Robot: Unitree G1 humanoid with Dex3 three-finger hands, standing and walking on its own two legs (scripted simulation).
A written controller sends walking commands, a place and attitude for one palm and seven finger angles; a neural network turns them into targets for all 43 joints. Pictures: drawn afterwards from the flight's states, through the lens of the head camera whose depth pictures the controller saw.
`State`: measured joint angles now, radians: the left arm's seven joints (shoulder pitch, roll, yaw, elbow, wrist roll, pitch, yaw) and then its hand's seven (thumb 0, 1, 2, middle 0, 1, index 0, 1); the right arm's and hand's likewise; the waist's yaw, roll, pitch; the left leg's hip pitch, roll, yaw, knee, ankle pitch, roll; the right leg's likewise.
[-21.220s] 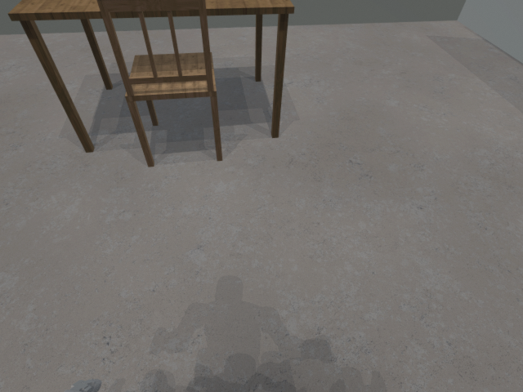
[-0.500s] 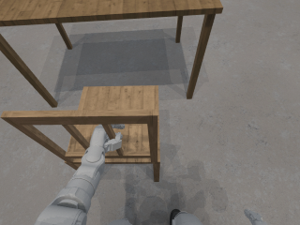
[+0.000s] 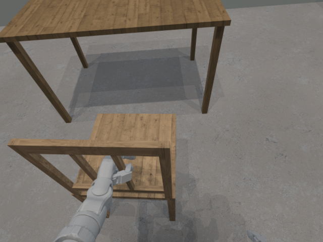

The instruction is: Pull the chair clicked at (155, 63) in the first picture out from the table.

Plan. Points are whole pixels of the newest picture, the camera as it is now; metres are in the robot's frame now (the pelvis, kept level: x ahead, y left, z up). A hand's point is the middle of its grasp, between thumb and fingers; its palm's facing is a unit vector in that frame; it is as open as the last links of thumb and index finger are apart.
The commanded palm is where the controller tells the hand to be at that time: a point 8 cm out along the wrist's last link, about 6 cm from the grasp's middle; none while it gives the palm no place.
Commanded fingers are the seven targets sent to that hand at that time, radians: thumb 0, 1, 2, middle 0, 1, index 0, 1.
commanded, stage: stop walking, hand still on the chair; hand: left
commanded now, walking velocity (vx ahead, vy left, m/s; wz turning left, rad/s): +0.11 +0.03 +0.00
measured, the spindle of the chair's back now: (90, 172) +0.33 +0.24 -0.10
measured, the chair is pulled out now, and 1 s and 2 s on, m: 0.58 0.60 0.60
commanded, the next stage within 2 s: open the thumb and straighten the fingers in 0.66 s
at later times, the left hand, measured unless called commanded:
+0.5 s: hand (128, 178) +0.29 +0.11 -0.06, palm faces -0.15 -0.98 -0.16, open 4.9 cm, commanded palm +0.28 +0.16 -0.04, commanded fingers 0.00 0.90 0.90 -0.50 -1.45 -0.50 -1.45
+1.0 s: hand (129, 174) +0.30 +0.11 -0.06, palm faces -0.16 -0.98 -0.13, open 7.5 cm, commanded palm +0.29 +0.16 -0.04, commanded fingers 0.00 -0.55 0.20 -0.43 -1.23 -0.43 -1.23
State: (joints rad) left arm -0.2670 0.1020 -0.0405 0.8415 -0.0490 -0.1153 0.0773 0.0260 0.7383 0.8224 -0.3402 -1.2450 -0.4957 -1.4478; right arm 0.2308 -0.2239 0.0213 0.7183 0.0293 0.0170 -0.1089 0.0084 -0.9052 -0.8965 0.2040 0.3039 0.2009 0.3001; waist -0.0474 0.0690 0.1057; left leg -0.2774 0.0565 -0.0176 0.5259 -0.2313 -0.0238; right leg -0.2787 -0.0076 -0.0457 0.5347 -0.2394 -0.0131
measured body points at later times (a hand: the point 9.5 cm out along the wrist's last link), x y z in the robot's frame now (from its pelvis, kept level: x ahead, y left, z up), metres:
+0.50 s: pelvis +0.02 +0.03 +0.01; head +0.04 +0.01 +0.45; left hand +0.29 +0.16 -0.04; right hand +0.15 -0.19 -0.11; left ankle +0.03 +0.16 -0.73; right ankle +0.03 -0.11 -0.73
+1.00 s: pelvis +0.03 +0.02 -0.01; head +0.05 +0.01 +0.44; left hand +0.31 +0.16 -0.04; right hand +0.15 -0.25 -0.11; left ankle +0.03 +0.16 -0.73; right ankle +0.03 -0.11 -0.73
